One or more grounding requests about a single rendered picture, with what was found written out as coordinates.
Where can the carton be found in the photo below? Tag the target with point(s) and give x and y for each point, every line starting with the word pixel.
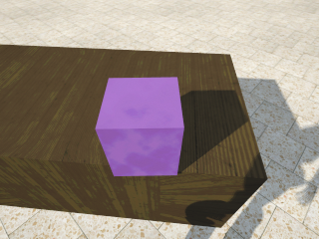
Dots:
pixel 140 126

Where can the pedestal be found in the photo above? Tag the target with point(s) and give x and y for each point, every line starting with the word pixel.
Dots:
pixel 51 157

